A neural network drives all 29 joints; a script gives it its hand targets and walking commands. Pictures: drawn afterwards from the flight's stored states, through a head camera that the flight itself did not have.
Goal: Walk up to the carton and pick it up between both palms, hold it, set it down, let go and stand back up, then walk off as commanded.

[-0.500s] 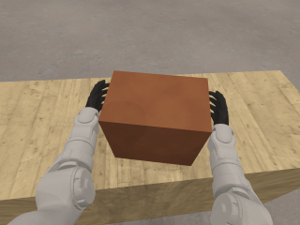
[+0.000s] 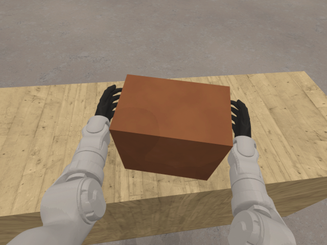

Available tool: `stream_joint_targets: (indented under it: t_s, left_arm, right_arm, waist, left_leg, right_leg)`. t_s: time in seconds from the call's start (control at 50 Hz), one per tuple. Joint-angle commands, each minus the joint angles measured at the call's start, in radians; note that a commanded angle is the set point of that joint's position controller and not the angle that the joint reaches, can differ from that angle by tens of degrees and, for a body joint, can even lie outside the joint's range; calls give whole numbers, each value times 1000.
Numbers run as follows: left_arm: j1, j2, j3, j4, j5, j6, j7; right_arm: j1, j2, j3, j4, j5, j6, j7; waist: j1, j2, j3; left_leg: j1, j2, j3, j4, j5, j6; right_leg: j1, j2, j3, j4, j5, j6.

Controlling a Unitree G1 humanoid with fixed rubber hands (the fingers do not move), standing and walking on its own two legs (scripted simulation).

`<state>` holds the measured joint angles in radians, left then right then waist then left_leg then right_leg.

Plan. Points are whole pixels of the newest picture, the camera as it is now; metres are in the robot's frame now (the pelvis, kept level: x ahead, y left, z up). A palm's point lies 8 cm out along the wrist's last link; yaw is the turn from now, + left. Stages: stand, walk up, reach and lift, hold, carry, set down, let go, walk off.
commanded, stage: set down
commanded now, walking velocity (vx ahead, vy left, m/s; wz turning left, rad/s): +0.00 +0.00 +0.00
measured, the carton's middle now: (170, 132) +0.42 +0.00 +0.01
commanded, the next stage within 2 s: none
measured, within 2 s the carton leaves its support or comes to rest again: rests again in 0.30 s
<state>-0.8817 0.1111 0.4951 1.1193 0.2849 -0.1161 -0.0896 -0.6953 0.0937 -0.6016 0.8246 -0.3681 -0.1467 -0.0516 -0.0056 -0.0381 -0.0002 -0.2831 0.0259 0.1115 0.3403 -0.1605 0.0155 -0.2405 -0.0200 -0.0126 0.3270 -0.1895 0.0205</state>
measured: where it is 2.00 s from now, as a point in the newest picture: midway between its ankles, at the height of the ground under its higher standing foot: outside the picture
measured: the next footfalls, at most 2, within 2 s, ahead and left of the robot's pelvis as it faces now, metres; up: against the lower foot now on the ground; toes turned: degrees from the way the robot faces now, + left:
none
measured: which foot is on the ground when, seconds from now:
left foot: down 0.00-1.00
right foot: down 0.00-1.00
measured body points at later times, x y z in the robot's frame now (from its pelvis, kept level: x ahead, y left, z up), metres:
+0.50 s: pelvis +0.00 +0.00 +0.00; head +0.07 +0.02 +0.44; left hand +0.45 +0.18 +0.06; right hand +0.41 -0.17 +0.06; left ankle +0.00 +0.11 -0.75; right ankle -0.02 -0.13 -0.75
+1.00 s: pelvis +0.00 +0.00 +0.00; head +0.08 +0.01 +0.44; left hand +0.46 +0.18 +0.05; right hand +0.42 -0.17 +0.05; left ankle +0.00 +0.11 -0.75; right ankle -0.02 -0.13 -0.75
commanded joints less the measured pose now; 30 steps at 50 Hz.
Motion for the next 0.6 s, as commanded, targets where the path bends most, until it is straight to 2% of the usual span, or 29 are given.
stream_joint_targets:
  t_s: [0.0,0.02,0.04,0.06,0.08,0.1,0.12,0.14,0.16,0.18,0.22,0.24,0.26,0.28,0.3,0.32,0.34,0.36,0.38,0.4,0.42,0.44,0.46,0.48,0.5,0.54,0.58]
  left_arm:
    - [-512,-386,-132,-30,41,-43,-112]
    - [-521,-405,-152,-59,30,-55,-110]
    - [-521,-387,-136,-57,30,-52,-112]
    - [-538,-406,-160,-80,39,-62,-101]
    - [-497,-397,-136,-44,50,-53,-107]
    - [-532,-393,-152,-66,43,-59,-101]
    - [-528,-378,-132,-49,49,-57,-110]
    - [-511,-424,-154,-59,46,-56,-103]
    - [-501,-384,-126,-31,58,-50,-106]
    - [-495,-408,-136,-22,65,-44,-104]
    - [-495,-375,-102,-11,69,-48,-107]
    - [-497,-406,-128,-30,62,-56,-103]
    - [-471,-398,-117,-29,79,-49,-103]
    - [-465,-396,-103,-20,93,-48,-105]
    - [-460,-428,-134,-38,70,-49,-102]
    - [-461,-435,-168,-68,62,-62,-92]
    - [-444,-417,-147,-35,65,-60,-88]
    - [-476,-396,-134,-26,66,-67,-92]
    - [-454,-406,-135,-23,71,-58,-95]
    - [-437,-411,-143,-33,74,-62,-95]
    - [-446,-412,-128,-30,83,-60,-92]
    - [-431,-403,-116,-15,81,-57,-93]
    - [-424,-402,-123,-24,82,-59,-94]
    - [-426,-409,-126,-29,83,-55,-100]
    - [-395,-407,-111,-30,87,-52,-102]
    - [-388,-406,-118,-9,88,-53,-103]
    - [-417,-404,-129,-44,80,-63,-97]
  right_arm:
    - [-477,437,311,7,-66,-9,140]
    - [-490,445,346,-34,-54,-30,145]
    - [-487,435,314,-4,-73,-28,142]
    - [-492,449,297,30,-65,-32,146]
    - [-459,444,302,31,-77,-26,146]
    - [-466,434,293,40,-67,-30,141]
    - [-467,441,291,33,-74,-20,148]
    - [-479,452,297,33,-69,-35,153]
    - [-469,422,290,32,-76,-22,148]
    - [-478,419,275,28,-71,-23,150]
    - [-464,425,296,34,-67,-9,154]
    - [-444,432,274,36,-87,-22,152]
    - [-434,445,275,48,-81,-14,149]
    - [-447,435,294,27,-78,-18,149]
    - [-439,446,310,27,-67,-32,151]
    - [-440,425,283,37,-71,-52,148]
    - [-426,423,284,60,-69,-56,151]
    - [-436,428,288,61,-70,-48,148]
    - [-422,431,297,43,-60,-48,145]
    - [-400,443,320,56,-51,-49,148]
    - [-421,418,309,66,-62,-50,150]
    - [-416,421,314,56,-53,-50,148]
    - [-383,432,315,91,-53,-42,146]
    - [-395,426,291,63,-79,-41,142]
    - [-380,403,296,81,-72,-37,144]
    - [-381,421,286,78,-83,-45,142]
    - [-400,421,293,59,-67,-54,137]
  waist:
    - [38,45,-498]
    - [36,55,-554]
    - [27,35,-508]
    - [18,80,-537]
    - [21,50,-518]
    - [2,61,-523]
    - [17,55,-487]
    - [16,57,-513]
    - [19,61,-477]
    - [8,78,-479]
    - [40,29,-453]
    - [9,55,-474]
    - [19,79,-480]
    - [33,60,-500]
    - [21,83,-514]
    - [-1,110,-558]
    - [19,105,-524]
    - [28,86,-491]
    - [11,81,-494]
    - [22,76,-502]
    - [32,86,-477]
    - [42,82,-457]
    - [28,103,-472]
    - [-7,71,-463]
    - [9,74,-446]
    - [3,63,-452]
    - [10,83,-468]
  left_leg:
    - [198,-19,35,15,308,-14]
    - [222,-7,24,35,366,-18]
    - [235,-9,30,29,355,-19]
    - [274,-4,17,33,393,-39]
    - [254,-7,19,37,365,-26]
    - [251,-7,21,24,346,-27]
    - [232,-7,27,21,330,-21]
    - [255,-1,18,35,362,-32]
    - [241,-6,20,35,345,-25]
    - [285,2,21,39,360,-34]
    - [292,-3,23,32,337,-18]
    - [255,-8,27,40,329,-22]
    - [239,-11,21,30,347,-26]
    - [230,-6,26,47,372,-27]
    - [264,3,20,75,430,-38]
    - [315,7,9,89,487,-52]
    - [326,6,11,107,510,-52]
    - [266,-1,27,95,447,-42]
    - [277,4,21,84,431,-41]
    - [255,0,24,93,454,-39]
    - [236,-1,21,87,447,-42]
    - [254,-1,22,97,459,-42]
    - [255,-3,25,85,427,-43]
    - [270,-5,12,87,410,-37]
    - [261,5,13,86,414,-37]
    - [253,-2,12,82,417,-35]
    - [264,3,13,77,430,-40]
  right_leg:
    - [156,16,-45,27,403,37]
    - [145,25,-53,46,433,41]
    - [156,28,-60,35,415,40]
    - [129,30,-66,28,382,32]
    - [115,24,-65,33,401,33]
    - [107,27,-66,25,382,34]
    - [115,22,-60,23,353,34]
    - [111,28,-72,32,352,28]
    - [122,27,-66,22,335,23]
    - [55,35,-73,8,299,24]
    - [101,35,-62,6,317,31]
    - [62,31,-65,18,322,34]
    - [89,24,-62,16,344,33]
    - [82,30,-64,34,370,32]
    - [41,41,-70,43,379,31]
    - [5,46,-85,31,376,19]
    - [6,47,-75,26,347,19]
    - [54,40,-61,24,363,27]
    - [37,39,-74,31,362,27]
    - [54,36,-69,49,425,35]
    - [50,35,-65,50,381,29]
    - [56,37,-59,51,419,28]
    - [58,33,-62,47,401,31]
    - [28,38,-72,51,407,32]
    - [49,46,-64,47,379,23]
    - [34,39,-71,38,380,27]
    - [43,44,-72,29,360,29]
